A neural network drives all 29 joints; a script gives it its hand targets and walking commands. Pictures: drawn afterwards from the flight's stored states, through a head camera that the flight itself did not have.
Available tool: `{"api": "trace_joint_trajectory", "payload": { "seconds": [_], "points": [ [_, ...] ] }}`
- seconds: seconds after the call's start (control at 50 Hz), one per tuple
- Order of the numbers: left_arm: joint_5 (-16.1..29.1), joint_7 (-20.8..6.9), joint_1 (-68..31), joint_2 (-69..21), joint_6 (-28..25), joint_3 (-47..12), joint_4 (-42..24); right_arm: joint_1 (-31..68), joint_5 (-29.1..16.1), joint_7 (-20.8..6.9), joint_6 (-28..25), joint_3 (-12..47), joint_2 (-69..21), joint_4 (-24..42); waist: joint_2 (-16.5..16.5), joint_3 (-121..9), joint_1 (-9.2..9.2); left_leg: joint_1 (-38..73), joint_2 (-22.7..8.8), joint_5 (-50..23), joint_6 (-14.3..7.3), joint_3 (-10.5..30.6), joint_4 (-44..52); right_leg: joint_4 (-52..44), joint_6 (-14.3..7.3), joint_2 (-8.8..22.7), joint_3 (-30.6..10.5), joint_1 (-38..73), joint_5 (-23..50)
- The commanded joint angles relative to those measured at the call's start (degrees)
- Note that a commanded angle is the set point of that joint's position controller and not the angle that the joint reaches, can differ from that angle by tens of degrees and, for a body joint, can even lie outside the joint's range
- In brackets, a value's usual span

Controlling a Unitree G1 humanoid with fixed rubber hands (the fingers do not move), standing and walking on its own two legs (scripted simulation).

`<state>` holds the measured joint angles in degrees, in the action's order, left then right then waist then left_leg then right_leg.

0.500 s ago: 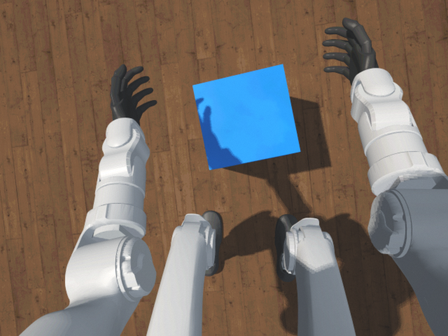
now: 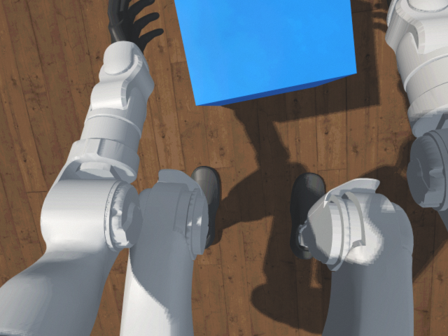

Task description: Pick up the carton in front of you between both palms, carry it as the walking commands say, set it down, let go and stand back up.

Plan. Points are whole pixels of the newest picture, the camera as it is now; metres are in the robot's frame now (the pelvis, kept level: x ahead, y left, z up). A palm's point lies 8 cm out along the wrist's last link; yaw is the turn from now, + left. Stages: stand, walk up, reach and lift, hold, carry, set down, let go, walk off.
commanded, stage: reach and lift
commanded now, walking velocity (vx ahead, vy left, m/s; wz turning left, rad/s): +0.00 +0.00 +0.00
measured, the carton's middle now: (259, 34) +0.53 -0.01 -0.27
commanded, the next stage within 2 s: none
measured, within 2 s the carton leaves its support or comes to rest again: leaves its support in 0.90 s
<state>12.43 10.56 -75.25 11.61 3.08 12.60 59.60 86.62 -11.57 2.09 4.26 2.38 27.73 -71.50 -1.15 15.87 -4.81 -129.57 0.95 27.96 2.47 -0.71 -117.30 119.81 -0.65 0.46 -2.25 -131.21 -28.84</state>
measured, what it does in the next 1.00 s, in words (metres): stands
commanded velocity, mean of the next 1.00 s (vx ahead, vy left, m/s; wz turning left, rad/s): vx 0.00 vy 0.00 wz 0.00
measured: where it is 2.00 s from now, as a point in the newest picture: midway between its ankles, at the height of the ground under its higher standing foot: (251, 225)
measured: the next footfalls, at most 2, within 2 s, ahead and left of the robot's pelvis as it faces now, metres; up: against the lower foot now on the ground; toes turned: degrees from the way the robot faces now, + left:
none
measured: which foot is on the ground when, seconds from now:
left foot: down 0.00-1.00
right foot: down 0.00-1.00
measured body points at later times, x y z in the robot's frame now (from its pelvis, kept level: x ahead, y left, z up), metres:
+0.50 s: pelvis +0.01 +0.00 -0.02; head +0.38 -0.03 +0.24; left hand +0.53 +0.17 -0.19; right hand +0.58 -0.17 -0.20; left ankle +0.13 +0.12 -0.36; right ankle +0.12 -0.12 -0.36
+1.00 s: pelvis +0.01 +0.00 -0.03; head +0.36 -0.05 +0.25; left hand +0.55 +0.15 -0.16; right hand +0.57 -0.16 -0.19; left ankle +0.14 +0.13 -0.36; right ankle +0.12 -0.12 -0.36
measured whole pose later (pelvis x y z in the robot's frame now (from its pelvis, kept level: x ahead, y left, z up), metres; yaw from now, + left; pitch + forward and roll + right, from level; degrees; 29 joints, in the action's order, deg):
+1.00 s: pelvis +0.01 +0.00 -0.03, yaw +0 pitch +39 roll +3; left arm 8.4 12.1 -75.7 7.1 9.5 20.0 53.3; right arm 81.5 -4.6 6.2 11.5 0.8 19.5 -61.5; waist -4.1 12.8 -4.4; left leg -132.2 3.6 30.7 4.7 1.2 -124.1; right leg 126.4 -0.9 0.0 -1.9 -133.9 -31.1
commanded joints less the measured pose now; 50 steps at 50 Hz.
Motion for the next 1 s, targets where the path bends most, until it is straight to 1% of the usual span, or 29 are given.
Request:
{"api": "trace_joint_trajectory", "payload": {
  "seconds": [0.0, 0.02, 0.04, 0.08, 0.14, 0.16, 0.2, 0.24, 0.26, 0.34, 0.38, 0.42, 0.52, 0.56, 0.58, 0.6, 0.62, 0.64, 0.68, 0.72, 0.76, 0.78, 0.82, 0.86, 0.9, 0.94, 0.98],
  "points": [
    [0.7, 0.0, -13.9, 7.9, -2.4, -0.2, -2.5, 17.4, -1.0, 0.2, -2.3, 0.6, 7.0, 3.1, 6.4, -63.9, -1.31, 31.2, 0.2, -9.5, 1.3, -2.9, 5.8, -7.8, 0.6, 0.6, -0.7, 34.6, 6.1],
    [1.7, 0.1, -14.1, 7.4, -2.8, -0.9, -2.7, 17.9, -1.3, 0.4, -2.8, 0.9, 7.3, 3.7, 6.5, -64.9, -0.9, 32.4, 0.3, -10.9, 1.3, -2.9, 5.1, -7.1, 0.6, 0.6, -0.6, 35.2, 7.1],
    [3.4, 0.0, -14.2, 6.2, -3.1, -2.5, -2.0, 18.3, -1.7, 0.6, -3.3, 1.5, 7.3, 4.2, 6.8, -66.1, -0.11, 33.3, 0.4, -12.4, 1.3, -2.8, 4.4, -6.6, 0.6, 0.6, -0.4, 36.1, 8.6],
    [5.7, -0.3, -14.0, 5.1, -3.2, -4.4, 0.8, 18.9, -2.3, 0.7, -3.9, 2.9, 7.4, 4.7, 7.6, -67.0, 0.64, 32.8, 0.5, -14.1, 1.5, -2.7, 3.3, -5.3, 0.4, 0.8, -0.4, 37.7, 11.1],
    [7.6, 0.0, -14.8, 4.8, -3.4, -5.6, -0.6, 20.6, -2.5, 0.7, -4.0, 3.7, 8.0, 7.7, 8.6, -70.2, 1.01, 33.6, 1.0, -16.3, 1.6, -2.8, 2.2, -3.6, 0.4, 0.9, 0.0, 40.8, 13.5],
    [8.0, 0.2, -15.0, 4.6, -3.5, -5.6, -1.7, 21.0, -2.4, 0.7, -4.0, 4.0, 8.1, 8.7, 9.1, -71.2, 0.84, 33.1, 1.3, -16.8, 1.7, -3.1, 2.1, -3.4, 0.3, 1.0, -0.1, 42.3, 14.2],
    [8.6, 0.6, -14.0, 4.3, -3.3, -5.9, -1.9, 20.8, -2.0, 0.8, -3.6, 4.3, 7.7, 9.8, 10.6, -73.3, 1.11, 33.4, 1.8, -18.2, 1.6, -3.2, 1.9, -2.9, 0.5, 0.8, 0.2, 45.0, 16.4],
    [8.2, 1.0, -12.1, 4.4, -3.3, -5.6, -1.7, 18.8, -1.5, 0.8, -3.1, 3.8, 6.7, 9.9, 11.2, -73.8, 1.32, 33.1, 2.2, -18.5, 1.5, -3.5, 1.9, -2.9, 0.6, 0.5, 0.4, 46.1, 17.6],
    [7.6, 1.0, -11.1, 4.5, -3.3, -5.0, -1.1, 17.4, -1.3, 0.8, -2.9, 3.5, 6.0, 9.1, 11.0, -72.2, 1.13, 31.8, 2.3, -18.0, 1.5, -3.6, 2.1, -3.0, 0.7, 0.4, 0.3, 45.2, 17.5],
    [3.6, 0.6, -9.6, 4.3, -3.5, -2.2, 0.5, 13.6, -0.4, 0.1, -2.7, 2.0, 3.3, 5.1, 8.2, -61.9, 0.04, 26.5, 2.3, -14.9, 1.6, -3.4, 2.9, -4.1, 0.7, 0.1, -0.6, 37.0, 14.1],
    [2.1, 0.3, -10.0, 4.0, -3.7, -1.3, 0.1, 13.4, -0.2, -0.1, -2.9, 1.7, 2.6, 4.1, 7.1, -59.8, -0.3, 26.0, 2.2, -14.5, 1.6, -3.2, 3.1, -4.6, 0.5, -0.1, -1.0, 34.7, 13.2],
    [1.4, 0.2, -10.6, 3.4, -3.9, -1.3, -0.4, 13.7, -0.3, -0.1, -3.2, 1.8, 2.0, 3.6, 6.6, -59.3, -0.37, 26.2, 2.2, -14.4, 1.7, -3.2, 3.2, -5.0, 0.4, -0.2, -1.1, 33.7, 12.7],
    [2.6, -0.4, -14.9, -2.2, -4.1, -4.4, -1.4, 17.6, -1.1, -0.1, -3.8, 4.6, -3.4, 3.4, 6.7, -59.7, 0.73, 27.4, 3.2, -13.5, 1.6, -2.9, 3.6, -6.0, -0.3, -0.8, -1.0, 33.4, 11.4],
    [1.9, -0.3, -15.8, -4.2, -4.1, -3.8, -0.4, 18.7, 0.0, 0.2, -4.0, 4.3, -4.5, 3.1, 6.6, -59.8, 1.38, 28.2, 3.7, -13.0, 1.7, -3.0, 3.5, -6.4, -0.4, -1.1, -0.9, 33.7, 10.5],
    [1.4, -0.6, -16.7, -6.7, -4.0, -4.0, -0.1, 19.8, 0.1, -0.2, -3.9, 5.4, -7.4, 3.1, 6.7, -59.9, 1.04, 29.1, 4.0, -12.7, 1.5, -3.0, 3.5, -6.5, -0.3, -1.3, -0.7, 33.8, 9.9],
    [0.1, -0.4, -16.2, -6.9, -4.0, -2.5, 1.0, 19.5, 0.5, -0.2, -3.9, 5.0, -8.1, 2.1, 7.0, -59.2, 0.49, 29.4, 4.2, -12.2, 1.5, -3.2, 3.6, -6.7, -0.2, -1.5, -0.5, 33.5, 9.0],
    [-0.1, -1.7, -20.3, -14.7, -4.0, -5.2, -0.7, 22.2, 0.0, -1.5, -3.7, 7.8, -17.7, 3.6, 7.3, -59.5, 0.17, 29.2, 4.8, -12.3, 1.1, -3.3, 3.5, -6.8, -0.3, -2.1, -0.4, 34.0, 9.1],
    [-0.5, -3.5, -23.9, -22.0, -3.7, -6.1, -0.2, 25.0, 0.2, -3.1, -3.4, 8.7, -24.7, 2.9, 7.3, -58.7, 0.64, 28.2, 5.2, -12.4, 0.8, -3.3, 3.2, -6.7, -0.5, -2.6, -0.6, 33.5, 9.5],
    [-2.6, -7.5, -30.1, -34.6, -2.1, -6.9, -1.5, 28.2, 2.2, -6.6, -2.2, 9.0, -38.2, 3.0, 7.5, -57.1, 1.21, 26.5, 6.1, -11.6, 0.7, -3.5, 2.3, -6.0, -0.9, -3.6, -0.2, 32.3, 9.5],
    [-4.5, -10.8, -33.2, -42.2, -0.2, -6.4, -3.6, 27.1, 4.5, -9.4, -0.7, 7.1, -47.6, 4.0, 7.7, -55.8, 1.52, 25.3, 6.6, -10.4, 0.9, -4.3, 1.5, -5.4, -1.0, -4.3, 0.5, 31.5, 9.6],
    [-5.2, -13.0, -34.2, -46.7, 1.3, -6.0, -5.4, 25.2, 5.8, -11.2, 0.5, 5.5, -53.2, 5.4, 7.8, -56.2, 1.94, 24.4, 7.0, -10.3, 0.7, -4.7, 1.2, -4.9, -1.2, -4.8, 1.2, 31.3, 10.7],
    [-5.0, -13.8, -34.6, -48.6, 2.0, -6.1, -6.6, 24.4, 6.1, -11.7, 1.0, 5.2, -55.4, 6.6, 7.9, -57.3, 2.17, 24.6, 7.2, -10.9, 0.5, -4.9, 1.0, -4.7, -1.2, -5.0, 1.6, 31.7, 11.3],
    [-4.2, -15.0, -35.2, -52.6, 3.0, -6.9, -9.0, 24.3, 5.8, -12.4, 1.6, 5.4, -59.3, 9.9, 7.6, -61.6, 2.05, 25.5, 7.4, -13.4, 0.4, -5.5, 0.5, -4.1, -1.2, -5.4, 2.1, 33.8, 14.1],
    [-2.7, -15.5, -35.3, -56.7, 3.8, -8.5, -11.5, 25.8, 4.5, -12.6, 2.2, 6.9, -62.6, 15.2, 7.3, -69.7, 1.67, 28.2, 7.6, -16.6, 0.6, -6.3, 0.1, -3.5, -0.9, -5.7, 2.9, 37.9, 17.3],
    [-0.9, -15.6, -34.7, -60.3, 4.8, -10.8, -13.8, 28.0, 3.0, -12.4, 2.8, 9.3, -65.5, 21.6, 8.3, -78.6, 1.88, 31.3, 7.8, -19.5, 0.6, -6.6, 0.0, -3.3, -0.5, -6.1, 3.9, 42.3, 20.3],
    [0.4, -15.7, -34.3, -63.2, 6.2, -13.4, -16.9, 29.2, 1.8, -12.0, 3.7, 11.6, -68.3, 28.3, 9.6, -87.8, 1.99, 32.6, 7.9, -22.0, 0.8, -7.0, 0.2, -3.4, 0.0, -6.3, 4.4, 49.2, 24.5],
    [0.4, -16.0, -33.8, -65.1, 7.8, -15.3, -20.5, 29.7, 1.8, -11.6, 5.2, 12.9, -70.9, 34.7, 11.1, -95.4, 2.37, 32.4, 8.3, -22.6, 0.8, -7.3, 1.4, -4.3, 0.5, -6.8, 5.0, 54.7, 26.8]
  ]
}}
